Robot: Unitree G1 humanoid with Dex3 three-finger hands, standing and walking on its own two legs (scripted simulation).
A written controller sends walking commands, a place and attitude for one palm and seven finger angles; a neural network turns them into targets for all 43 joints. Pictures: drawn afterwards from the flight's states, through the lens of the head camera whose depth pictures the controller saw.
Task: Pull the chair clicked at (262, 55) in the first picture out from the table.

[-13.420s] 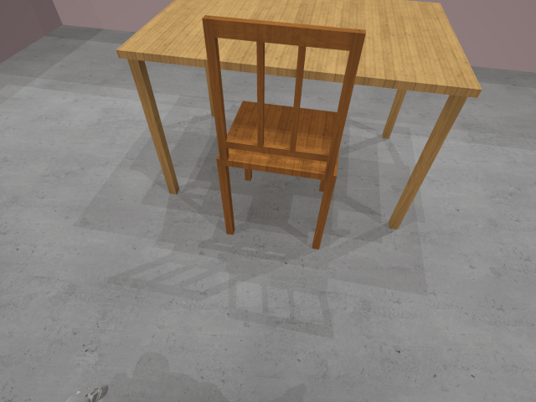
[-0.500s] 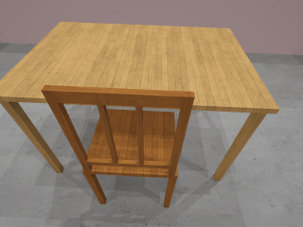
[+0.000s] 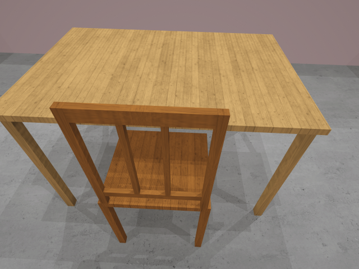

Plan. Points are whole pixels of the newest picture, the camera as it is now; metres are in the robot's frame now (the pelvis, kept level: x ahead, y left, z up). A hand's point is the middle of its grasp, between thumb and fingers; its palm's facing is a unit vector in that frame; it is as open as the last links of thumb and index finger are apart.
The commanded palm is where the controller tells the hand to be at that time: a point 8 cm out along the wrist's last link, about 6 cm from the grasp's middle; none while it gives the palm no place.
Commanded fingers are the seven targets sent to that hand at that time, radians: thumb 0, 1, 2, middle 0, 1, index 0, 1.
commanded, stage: look again from close up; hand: left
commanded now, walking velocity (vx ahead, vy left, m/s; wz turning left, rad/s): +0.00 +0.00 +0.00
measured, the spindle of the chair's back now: (130, 163) +0.42 +0.18 -0.06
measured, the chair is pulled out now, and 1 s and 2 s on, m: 0.00 0.00 0.00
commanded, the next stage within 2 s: raise the hand toward the chair's back in 1.18 s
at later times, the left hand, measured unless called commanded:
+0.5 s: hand out of the picture -0.03 +0.15 -0.18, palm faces +0.05 -0.99 -0.16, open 7.4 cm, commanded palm none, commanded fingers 0.00 0.90 0.90 -0.20 -0.30 -0.20 -0.30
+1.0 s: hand out of the picture -0.03 +0.14 -0.18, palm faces +0.05 -0.99 -0.16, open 7.4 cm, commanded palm none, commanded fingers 0.00 0.90 0.90 -0.20 -0.30 -0.20 -0.30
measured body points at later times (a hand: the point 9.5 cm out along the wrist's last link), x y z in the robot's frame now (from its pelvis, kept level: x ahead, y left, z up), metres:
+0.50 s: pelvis +0.00 +0.00 +0.00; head -0.01 -0.01 +0.45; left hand -0.03 +0.20 -0.16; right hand -0.03 -0.21 -0.17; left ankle -0.01 +0.11 -0.74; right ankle -0.03 -0.11 -0.74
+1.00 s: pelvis +0.00 -0.01 +0.00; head +0.00 -0.01 +0.45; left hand -0.03 +0.20 -0.16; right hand -0.03 -0.21 -0.16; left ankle -0.01 +0.11 -0.74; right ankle -0.03 -0.11 -0.74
